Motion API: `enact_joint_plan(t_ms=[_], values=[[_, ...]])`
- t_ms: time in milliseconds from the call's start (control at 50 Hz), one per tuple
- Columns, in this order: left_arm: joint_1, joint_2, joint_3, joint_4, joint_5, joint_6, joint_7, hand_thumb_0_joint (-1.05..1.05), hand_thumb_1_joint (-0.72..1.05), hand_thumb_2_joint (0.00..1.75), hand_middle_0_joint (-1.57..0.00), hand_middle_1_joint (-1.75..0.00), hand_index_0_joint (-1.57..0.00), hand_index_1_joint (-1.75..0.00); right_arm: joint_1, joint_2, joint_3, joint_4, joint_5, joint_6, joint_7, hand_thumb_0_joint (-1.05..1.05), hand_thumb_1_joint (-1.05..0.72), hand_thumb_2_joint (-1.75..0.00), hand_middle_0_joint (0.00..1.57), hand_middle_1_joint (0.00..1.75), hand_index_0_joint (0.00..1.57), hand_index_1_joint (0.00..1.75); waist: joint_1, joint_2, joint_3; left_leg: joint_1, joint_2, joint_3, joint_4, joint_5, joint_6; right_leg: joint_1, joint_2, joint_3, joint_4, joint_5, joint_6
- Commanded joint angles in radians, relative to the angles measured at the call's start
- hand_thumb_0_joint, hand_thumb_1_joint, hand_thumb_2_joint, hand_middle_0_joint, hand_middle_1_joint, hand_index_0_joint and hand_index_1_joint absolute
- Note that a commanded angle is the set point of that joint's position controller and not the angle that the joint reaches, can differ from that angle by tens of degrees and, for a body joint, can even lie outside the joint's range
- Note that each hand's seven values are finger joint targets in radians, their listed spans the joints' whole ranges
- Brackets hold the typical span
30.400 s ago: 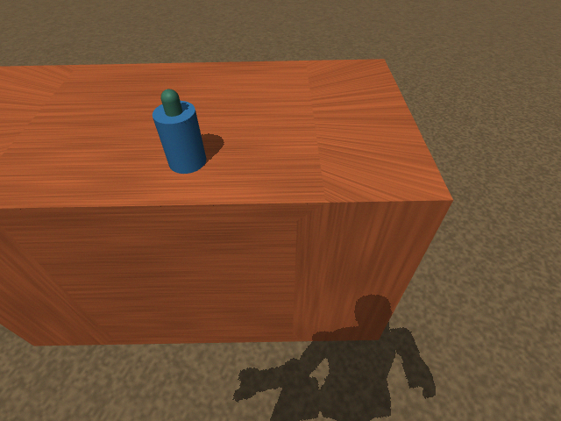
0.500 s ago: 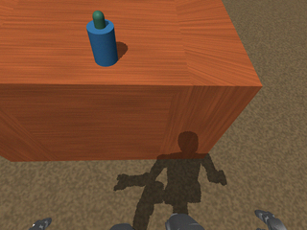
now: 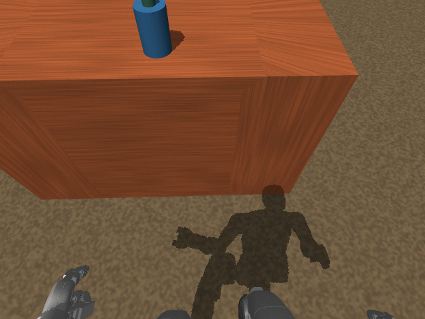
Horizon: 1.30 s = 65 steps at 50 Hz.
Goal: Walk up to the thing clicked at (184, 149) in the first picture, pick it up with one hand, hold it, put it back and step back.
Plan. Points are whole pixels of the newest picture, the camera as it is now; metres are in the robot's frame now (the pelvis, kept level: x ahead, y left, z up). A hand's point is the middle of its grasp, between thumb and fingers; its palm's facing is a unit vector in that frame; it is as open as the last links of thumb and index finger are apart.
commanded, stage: step back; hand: left
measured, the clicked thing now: (152, 20) +0.81 +0.16 +0.09
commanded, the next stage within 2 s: stand in 2.00 s
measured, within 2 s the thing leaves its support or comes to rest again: neither
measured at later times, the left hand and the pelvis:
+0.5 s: hand out of the picture -0.10 +0.23 -0.14, palm faces -0.11 -0.91 -0.39, open 7.4 cm; pelvis -0.17 -0.04 +0.00, yaw -6 degrees
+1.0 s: hand out of the picture -0.20 +0.20 -0.14, palm faces +0.01 -0.94 -0.34, open 7.4 cm; pelvis -0.30 -0.05 +0.01, yaw +1 degrees
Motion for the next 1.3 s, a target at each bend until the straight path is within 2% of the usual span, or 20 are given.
enact_joint_plan(t_ms=[0, 40, 100, 260, 380, 400, 440, 460, 540, 680, 760, 800, 840, 900, 980, 1040, 1080, 1120, 1180, 1280], values=[[0.024, 0.168, 0.059, -0.065, -0.016, 0.002, 0.011, 0.0, 0.9, 0.9, -0.2, -0.3, -0.2, -0.3, 0.026, -0.325, -0.085, -0.075, -0.037, -0.035, -0.002, 0.0, -0.9, -0.9, 0.2, 0.3, 0.2, 0.3, 0.014, 0.196, -0.234, 0.108, 0.371, -0.448, -0.346, 0.379, 0.175, -0.121, 0.137, 0.061, 0.259, -0.342, -0.033], [-0.015, 0.226, 0.084, -0.047, 0.001, 0.006, 0.027, 0.0, 0.9, 0.9, -0.2, -0.3, -0.2, -0.3, -0.029, -0.353, -0.096, -0.094, -0.03, -0.039, -0.005, 0.0, -0.9, -0.9, 0.2, 0.3, 0.2, 0.3, -0.023, 0.196, -0.163, -0.148, 0.473, -0.518, -0.398, 0.286, 0.299, -0.022, 0.123, 0.203, 0.55, -0.4, -0.026], [0.113, 0.208, 0.089, 0.016, -0.02, 0.011, 0.008, 0.0, 0.9, 0.9, -0.2, -0.3, -0.2, -0.3, -0.132, -0.232, -0.063, -0.117, -0.031, -0.046, -0.011, 0.0, -0.9, -0.9, 0.2, 0.3, 0.2, 0.3, 0.079, 0.125, -0.137, -0.06, 0.271, -0.194, -0.324, 0.38, 0.177, -0.093, 0.156, 0.225, 0.642, -0.223, -0.025], [0.106, 0.183, 0.068, 0.006, -0.001, -0.009, -0.003, 0.0, 0.9, 0.9, -0.2, -0.3, -0.2, -0.3, 0.012, -0.235, -0.076, -0.119, -0.013, -0.035, -0.01, 0.0, -0.9, -0.9, 0.2, 0.3, 0.2, 0.3, -0.023, 0.199, -0.263, 0.252, 0.301, -0.164, -0.22, 0.503, 0.24, -0.065, 0.079, 0.116, 0.272, -0.292, 0.044], [0.316, 0.19, 0.076, 0.123, -0.002, -0.009, -0.021, 0.0, 0.9, 0.9, -0.2, -0.3, -0.2, -0.3, -0.101, -0.293, -0.081, -0.158, -0.018, 0.003, 0.001, 0.0, -0.9, -0.9, 0.2, 0.3, 0.2, 0.3, 0.062, 0.223, -0.295, -0.059, 0.269, -0.131, -0.223, 0.116, 0.156, 0.287, 0.047, -0.032, -0.175, -0.1, -0.033], [0.33, 0.214, 0.087, 0.128, 0.006, -0.009, -0.019, 0.0, 0.9, 0.9, -0.2, -0.3, -0.2, -0.3, -0.109, -0.261, -0.071, -0.161, -0.009, 0.005, 0.004, 0.0, -0.9, -0.9, 0.2, 0.3, 0.2, 0.3, 0.076, 0.151, -0.281, -0.126, 0.223, -0.115, -0.153, 0.022, 0.108, 0.298, 0.022, 0.03, -0.213, -0.117, -0.058], [0.199, 0.394, 0.126, 0.058, 0.025, -0.008, -0.022, 0.0, 0.9, 0.9, -0.2, -0.3, -0.2, -0.3, -0.141, -0.172, -0.057, -0.188, 0.001, 0.003, -0.016, 0.0, -0.9, -0.9, 0.2, 0.3, 0.2, 0.3, 0.1, -0.273, -0.143, -0.288, -0.062, -0.031, 0.294, -0.22, -0.011, -0.011, -0.347, 0.542, -0.459, -0.351, -0.252], [0.081, 0.42, 0.129, 0.014, 0.024, -0.013, -0.013, 0.0, 0.9, 0.9, -0.2, -0.3, -0.2, -0.3, -0.116, -0.228, -0.081, -0.166, -0.006, 0.006, -0.028, 0.0, -0.9, -0.9, 0.2, 0.3, 0.2, 0.3, 0.075, -0.284, -0.059, -0.234, -0.004, -0.115, 0.476, -0.217, -0.02, -0.202, -0.427, 0.636, -0.523, -0.419, -0.314], [-0.032, 0.225, 0.087, -0.01, 0.016, -0.026, 0.0, 0.0, 0.9, 0.9, -0.2, -0.3, -0.2, -0.3, 0.037, -0.172, -0.041, -0.077, 0.011, -0.006, -0.019, 0.0, -0.9, -0.9, 0.2, 0.3, 0.2, 0.3, -0.028, -0.134, -0.121, -0.236, -0.09, -0.112, 0.548, -0.039, -0.015, 0.019, -0.147, 0.133, -0.285, 0.123, -0.147], [0.179, 0.215, 0.09, -0.009, 0.016, -0.009, 0.023, 0.0, 0.9, 0.9, -0.2, -0.3, -0.2, -0.3, -0.007, -0.146, -0.023, -0.111, -0.011, -0.038, -0.028, 0.0, -0.9, -0.9, 0.2, 0.3, 0.2, 0.3, 0.101, -0.22, -0.271, -0.296, -0.008, 0.012, 0.126, -0.154, -0.032, 0.49, -0.239, 0.18, -0.118, 0.55, -0.217], [0.087, 0.236, 0.075, -0.028, -0.006, -0.004, 0.014, 0.0, 0.9, 0.9, -0.2, -0.3, -0.2, -0.3, 0.143, -0.158, -0.044, -0.034, -0.011, -0.041, -0.018, 0.0, -0.9, -0.9, 0.2, 0.3, 0.2, 0.3, 0.024, -0.143, -0.331, 0.039, 0.013, 0.052, -0.297, 0.164, 0.023, 0.322, -0.223, 0.163, -0.041, 0.351, -0.144], [0.109, 0.169, 0.046, -0.03, -0.011, -0.01, 0.007, 0.0, 0.9, 0.9, -0.2, -0.3, -0.2, -0.3, 0.084, -0.28, -0.074, -0.047, -0.029, -0.036, -0.013, 0.0, -0.9, -0.9, 0.2, 0.3, 0.2, 0.3, 0.048, 0.189, -0.3, 0.195, 0.301, -0.375, -0.31, 0.308, 0.151, -0.055, -0.031, 0.026, 0.156, -0.135, -0.039], [0.007, 0.227, 0.069, -0.017, -0.009, -0.01, 0.021, 0.0, 0.9, 0.9, -0.2, -0.3, -0.2, -0.3, -0.036, -0.332, -0.077, -0.087, -0.029, -0.038, -0.007, 0.0, -0.9, -0.9, 0.2, 0.3, 0.2, 0.3, 0.008, 0.209, -0.185, -0.145, 0.469, -0.477, -0.363, 0.245, 0.319, 0.054, -0.011, 0.079, 0.403, -0.405, -0.02], [0.067, 0.192, 0.059, 0.039, -0.022, -0.022, 0.003, 0.0, 0.9, 0.9, -0.2, -0.3, -0.2, -0.3, -0.073, -0.201, -0.034, -0.089, -0.03, -0.046, -0.008, 0.0, -0.9, -0.9, 0.2, 0.3, 0.2, 0.3, 0.05, 0.127, -0.179, -0.066, 0.272, -0.168, -0.265, 0.468, 0.204, 0.045, 0.053, 0.079, 0.394, -0.273, -0.03], [0.08, 0.171, 0.043, 0.076, -0.014, -0.053, -0.009, 0.0, 0.9, 0.9, -0.2, -0.3, -0.2, -0.3, -0.055, -0.202, -0.047, -0.068, -0.031, -0.036, 0.01, 0.0, -0.9, -0.9, 0.2, 0.3, 0.2, 0.3, 0.005, 0.192, -0.164, 0.014, 0.213, -0.162, -0.287, 0.034, 0.16, 0.089, 0.031, -0.016, -0.003, -0.258, -0.011], [0.198, 0.175, 0.05, 0.155, -0.004, -0.096, 0.014, 0.0, 0.9, 0.9, -0.2, -0.3, -0.2, -0.3, -0.057, -0.184, -0.041, -0.065, -0.023, -0.01, 0.021, 0.0, -0.9, -0.9, 0.2, 0.3, 0.2, 0.3, 0.052, 0.122, -0.205, -0.046, 0.182, -0.089, -0.076, 0.039, 0.121, 0.326, 0.035, 0.016, -0.392, -0.059, -0.027], [0.184, 0.286, 0.078, 0.153, 0.022, -0.122, 0.026, 0.0, 0.9, 0.9, -0.2, -0.3, -0.2, -0.3, -0.042, -0.103, -0.016, -0.084, -0.018, -0.016, 0.029, 0.0, -0.9, -0.9, 0.2, 0.3, 0.2, 0.3, 0.045, -0.123, -0.179, -0.369, 0.026, -0.023, 0.128, -0.113, 0.015, 0.462, -0.223, 0.464, -0.422, -0.116, -0.108], [0.034, 0.352, 0.09, 0.113, 0.017, -0.121, 0.031, 0.0, 0.9, 0.9, -0.2, -0.3, -0.2, -0.3, -0.06, -0.196, -0.054, -0.062, -0.029, -0.014, 0.025, 0.0, -0.9, -0.9, 0.2, 0.3, 0.2, 0.3, 0.027, -0.099, -0.084, -0.164, 0.132, -0.109, 0.251, -0.13, 0.003, 0.038, -0.392, 0.557, -0.437, -0.356, -0.267], [0.051, 0.262, 0.065, 0.133, 0.004, -0.131, 0.021, 0.0, 0.9, 0.9, -0.2, -0.3, -0.2, -0.3, -0.068, -0.179, -0.053, -0.036, -0.015, -0.025, 0.045, 0.0, -0.9, -0.9, 0.2, 0.3, 0.2, 0.3, 0.019, -0.078, -0.085, -0.178, 0.09, -0.052, 0.15, -0.034, 0.002, 0.131, -0.218, 0.299, -0.395, -0.272, -0.172], [0.064, 0.281, 0.061, 0.146, 0.009, -0.114, 0.0, 0.0, 0.9, 0.9, -0.2, -0.3, -0.2, -0.3, -0.049, -0.155, -0.054, -0.014, -0.024, -0.043, 0.059, 0.0, -0.9, -0.9, 0.2, 0.3, 0.2, 0.3, 0.028, -0.148, -0.094, -0.037, 0.061, 0.055, -0.091, -0.037, -0.008, 0.069, -0.175, 0.219, -0.366, -0.38, -0.151]])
